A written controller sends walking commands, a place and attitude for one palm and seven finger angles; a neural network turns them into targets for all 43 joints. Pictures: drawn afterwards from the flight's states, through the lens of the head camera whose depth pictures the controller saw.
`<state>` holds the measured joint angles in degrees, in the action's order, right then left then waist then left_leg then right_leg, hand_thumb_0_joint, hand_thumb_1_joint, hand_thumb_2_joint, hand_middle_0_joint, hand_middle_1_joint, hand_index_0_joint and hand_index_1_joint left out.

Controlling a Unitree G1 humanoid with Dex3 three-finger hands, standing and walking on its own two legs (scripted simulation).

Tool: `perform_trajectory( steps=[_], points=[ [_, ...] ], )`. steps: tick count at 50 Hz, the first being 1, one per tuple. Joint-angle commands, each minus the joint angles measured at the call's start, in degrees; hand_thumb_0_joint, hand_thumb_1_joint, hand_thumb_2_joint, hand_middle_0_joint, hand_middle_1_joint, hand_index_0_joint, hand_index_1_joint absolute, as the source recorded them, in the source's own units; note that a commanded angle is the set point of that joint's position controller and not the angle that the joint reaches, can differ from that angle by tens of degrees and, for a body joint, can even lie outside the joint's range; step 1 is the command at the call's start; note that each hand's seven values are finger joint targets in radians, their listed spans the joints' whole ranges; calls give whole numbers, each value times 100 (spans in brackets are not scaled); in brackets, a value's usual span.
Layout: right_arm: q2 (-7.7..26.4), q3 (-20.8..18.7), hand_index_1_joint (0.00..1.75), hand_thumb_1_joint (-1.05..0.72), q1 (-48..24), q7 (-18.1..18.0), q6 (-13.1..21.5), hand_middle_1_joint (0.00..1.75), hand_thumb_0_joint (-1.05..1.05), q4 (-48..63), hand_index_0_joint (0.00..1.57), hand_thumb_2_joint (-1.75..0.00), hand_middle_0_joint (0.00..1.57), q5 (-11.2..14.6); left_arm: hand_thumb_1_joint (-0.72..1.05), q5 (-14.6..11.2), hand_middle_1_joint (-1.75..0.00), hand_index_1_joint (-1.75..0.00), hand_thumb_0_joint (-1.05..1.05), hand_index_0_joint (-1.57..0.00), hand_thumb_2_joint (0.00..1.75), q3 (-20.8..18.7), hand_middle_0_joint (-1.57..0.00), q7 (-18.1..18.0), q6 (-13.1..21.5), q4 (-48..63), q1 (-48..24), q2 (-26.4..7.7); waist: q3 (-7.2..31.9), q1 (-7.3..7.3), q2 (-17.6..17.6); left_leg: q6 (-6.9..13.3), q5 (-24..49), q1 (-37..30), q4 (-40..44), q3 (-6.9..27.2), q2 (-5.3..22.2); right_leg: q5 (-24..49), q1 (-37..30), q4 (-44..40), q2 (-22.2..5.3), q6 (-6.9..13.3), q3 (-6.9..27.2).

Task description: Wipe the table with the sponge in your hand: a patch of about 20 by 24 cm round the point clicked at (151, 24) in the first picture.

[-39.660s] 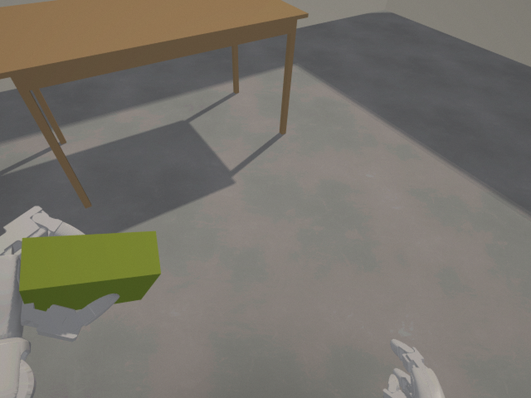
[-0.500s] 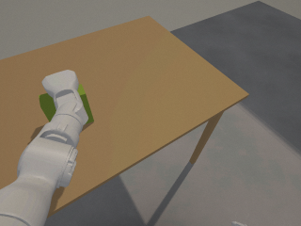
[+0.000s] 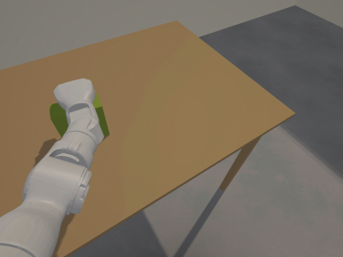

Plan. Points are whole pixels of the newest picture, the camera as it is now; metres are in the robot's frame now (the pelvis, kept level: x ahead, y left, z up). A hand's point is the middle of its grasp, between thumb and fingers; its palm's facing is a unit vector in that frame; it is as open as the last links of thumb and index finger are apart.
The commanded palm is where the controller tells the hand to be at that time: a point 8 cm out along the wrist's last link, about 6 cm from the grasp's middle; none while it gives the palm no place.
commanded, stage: wipe back along the third lane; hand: left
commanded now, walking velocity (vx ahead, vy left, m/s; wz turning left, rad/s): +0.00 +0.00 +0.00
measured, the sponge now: (84, 126) +0.47 +0.22 +0.00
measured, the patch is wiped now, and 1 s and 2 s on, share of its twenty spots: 0.80 0.80 0.80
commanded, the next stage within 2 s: slide back across to the middle lane in 1.42 s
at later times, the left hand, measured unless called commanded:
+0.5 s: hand (90, 123) +0.43 +0.18 +0.06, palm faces -0.02 -0.02 -1.00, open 9.6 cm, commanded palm +0.39 +0.16 +0.09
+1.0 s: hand (100, 136) +0.39 +0.15 +0.06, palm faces -0.02 -0.05 -1.00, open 9.6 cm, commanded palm +0.35 +0.14 +0.10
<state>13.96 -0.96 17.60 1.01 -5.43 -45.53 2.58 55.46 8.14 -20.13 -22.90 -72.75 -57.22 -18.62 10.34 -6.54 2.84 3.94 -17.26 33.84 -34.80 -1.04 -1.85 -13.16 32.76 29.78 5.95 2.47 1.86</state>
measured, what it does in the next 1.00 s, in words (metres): stands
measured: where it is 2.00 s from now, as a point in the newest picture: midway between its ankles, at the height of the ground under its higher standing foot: outside the picture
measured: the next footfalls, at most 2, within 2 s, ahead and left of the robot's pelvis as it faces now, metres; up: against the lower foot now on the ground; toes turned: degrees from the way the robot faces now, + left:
none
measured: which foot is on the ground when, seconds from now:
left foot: down 0.00-1.00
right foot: down 0.00-1.00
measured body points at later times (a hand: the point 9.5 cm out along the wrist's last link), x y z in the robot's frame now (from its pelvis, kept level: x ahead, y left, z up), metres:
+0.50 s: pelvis +0.01 +0.01 +0.00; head +0.03 +0.02 +0.45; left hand +0.43 +0.18 +0.11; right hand +0.19 -0.21 -0.11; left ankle -0.02 +0.07 -0.73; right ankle +0.00 -0.10 -0.73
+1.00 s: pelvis +0.01 -0.02 +0.01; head +0.00 -0.03 +0.46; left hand +0.39 +0.15 +0.11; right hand +0.19 -0.24 -0.10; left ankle -0.02 +0.07 -0.73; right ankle +0.00 -0.10 -0.73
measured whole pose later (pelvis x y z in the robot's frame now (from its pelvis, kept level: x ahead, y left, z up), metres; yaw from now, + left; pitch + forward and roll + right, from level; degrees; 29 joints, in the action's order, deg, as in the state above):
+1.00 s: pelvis +0.01 -0.02 +0.01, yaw +2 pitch +6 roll -1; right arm 13.7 0.3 4.9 1.0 -16.4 -41.4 4.5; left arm 51.9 22.9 -17.8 -36.3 -49.5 -37.6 -5.5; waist 8.9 0.9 2.4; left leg 2.8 -15.8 18.0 -27.8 0.8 -2.8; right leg -13.8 17.7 25.6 5.0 4.0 0.5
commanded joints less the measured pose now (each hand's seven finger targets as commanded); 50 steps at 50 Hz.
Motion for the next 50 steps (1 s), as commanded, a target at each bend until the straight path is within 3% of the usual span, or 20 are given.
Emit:
perform_trajectory(
  steps=[1, 2, 3, 7, 10, 11, 17, 22, 27, 28, 31, 32, 33, 34, 38, 40, 43, 48, 50],
  points=[
    [826, -231, 30, -90, -266, 40, 121, 30, 0, 568, 20, -90, 20, 66, 10, -64, -160, -160, 0, -120, 130, 363, -120, -40, -206, 448, -1469, -82, 1592, 108, -349, -159, 1826, -1189, 358, 323, 315, 1712, -1122, -190, -262, 47, -113],
    [811, -238, 30, -90, -373, 44, 122, 30, 0, 547, 20, -90, 20, 70, 10, -125, -160, -160, 0, -120, 130, 378, -120, -58, -225, 558, -1605, 45, 1578, 90, -281, -168, 1977, -1311, 366, 355, 348, 1746, -1054, -160, -271, 66, -130],
    [812, -241, 30, -90, -379, 69, 90, 30, 0, 533, 20, -90, 20, 63, 10, -96, -160, -160, 0, -120, 130, 353, -120, -81, -301, 487, -1391, 14, 1528, 180, -231, -186, 2033, -1366, 371, 360, 349, 1724, -1065, -162, -265, 82, -143],
    [718, -232, 30, -90, -696, 104, -29, 30, 0, 604, 20, -90, 20, 80, 10, -179, -160, -160, 0, -120, 130, 733, -120, -23, -458, 809, -1316, 662, 1543, 209, -76, -259, 2422, -1742, 375, 432, 393, 1752, -984, -142, -261, 131, -214],
    [713, -232, 30, -90, -812, 119, -159, 30, 0, 640, 20, -90, 20, 65, 10, -206, -160, -160, 0, -120, 130, 745, -120, -13, -563, 928, -1038, 719, 1632, 313, -276, -325, 2696, -1910, 364, 463, 410, 1893, -1109, -109, -259, 141, -254],
    [681, -222, 30, -90, -910, 125, -194, 30, 0, 701, 20, -90, 20, 82, 10, -254, -160, -160, 0, -120, 130, 971, -120, 22, -605, 994, -955, 1014, 1545, 296, -330, -338, 2696, -1941, 379, 490, 407, 1851, -1082, -129, -258, 133, -276],
    [615, -213, 30, -90, -1290, 105, -408, 30, 0, 771, 20, -90, 20, 100, 10, -284, -160, -160, 0, -120, 130, 1195, -120, 42, -725, 1399, -1125, 1395, 1442, 294, -555, -413, 2945, -2155, 410, 612, 437, 1829, -1041, -103, -270, 165, -330],
    [546, -195, 30, -90, -1533, 103, -563, 30, 0, 806, 20, -90, 20, 87, 10, -244, -160, -160, 0, -120, 130, 1437, -120, 59, -823, 1644, -1227, 1676, 1490, 317, -270, -461, 3010, -2339, 401, 629, 402, 1785, -1019, -104, -275, 220, -330],
    [527, -163, 30, -90, -1727, 113, -693, 30, 0, 894, 20, -90, 20, 78, 10, -359, -160, -160, 0, -120, 130, 1347, -120, 65, -936, 1768, -729, 1649, 1640, 460, -423, -434, 2978, -2245, 427, 528, 320, 2125, -1476, -123, -305, 253, -294],
    [533, -145, 30, -90, -1755, 114, -723, 30, 0, 926, 20, -90, 20, 80, 10, -397, -160, -160, 0, -120, 130, 1497, -120, 77, -963, 1822, -606, 1747, 1561, 456, -461, -398, 2822, -2212, 446, 486, 285, 2169, -1559, -155, -310, 240, -272],
    [541, -113, 30, -90, -1856, 69, -791, 30, 0, 923, 20, -90, 20, 100, 10, -313, -160, -160, 0, -120, 130, 1488, -120, 101, -1059, 1851, -656, 1623, 1380, 399, -621, -343, 2410, -2052, 551, 439, 246, 2137, -1684, -256, -338, 234, -217],
    [529, -111, 30, -90, -1925, 62, -784, 30, 0, 978, 20, -90, 20, 114, 10, -352, -160, -160, 0, -120, 130, 1442, -120, 123, -1050, 1982, -605, 1657, 1440, 463, -697, -322, 2448, -2008, 571, 445, 235, 2207, -1791, -250, -339, 252, -206],
    [538, -102, 30, -90, -1923, 66, -796, 30, 0, 985, 20, -90, 20, 103, 10, -333, -160, -160, 0, -120, 130, 1571, -120, 139, -1062, 1999, -471, 1717, 1340, 436, -675, -284, 2371, -2020, 560, 407, 208, 2273, -1819, -274, -351, 245, -188],
    [549, -101, 30, -90, -1921, 55, -813, 30, 0, 982, 20, -90, 20, 109, 10, -339, -160, -160, 0, -120, 130, 1360, -120, 136, -1108, 1950, -211, 1514, 1405, 518, -805, -275, 2315, -1954, 607, 379, 195, 2336, -1995, -299, -362, 241, -159],
    [536, -69, 30, -90, -2090, 34, -826, 30, 0, 1115, 20, -90, 20, 148, 10, -371, -160, -160, 0, -120, 130, 1571, -120, 231, -1144, 2297, -42, 1645, 1232, 554, -747, -213, 2069, -1888, 699, 333, 148, 2288, -2134, -385, -390, 247, -98],
    [545, -49, 30, -90, -2122, 5, -847, 30, 0, 1103, 20, -90, 20, 160, 10, -337, -160, -160, 0, -120, 130, 1502, -120, 261, -1193, 2328, 2, 1492, 1130, 531, -775, -192, 1892, -1854, 756, 287, 123, 2234, -2192, -472, -406, 235, -45],
    [550, -33, 30, -90, -2206, -21, -846, 30, 0, 1188, 20, -90, 20, 187, 10, -362, -160, -160, 0, -120, 130, 1376, -120, 304, -1200, 2535, 299, 1317, 1137, 657, -753, -179, 1735, -1798, 847, 274, 95, 2080, -2362, -517, -413, 252, 7],
    [534, -24, 30, -90, -2353, -4, -853, 30, 0, 1327, 20, -90, 20, 228, 10, -345, -160, -160, 0, -120, 130, 1695, -120, 414, -1258, 2898, 654, 1550, 959, 680, -656, -151, 1648, -1875, 910, 246, 72, 1965, -2359, -600, -417, 268, 51],
    [552, -7, 30, -90, -2390, -12, -852, 30, 0, 1343, 20, -90, 20, 233, 10, -346, -160, -160, 0, -120, 130, 1546, -120, 421, -1285, 2981, 739, 1348, 945, 705, -693, -143, 1559, -1838, 931, 211, 44, 1975, -2442, -653, -433, 262, 132]
  ],
)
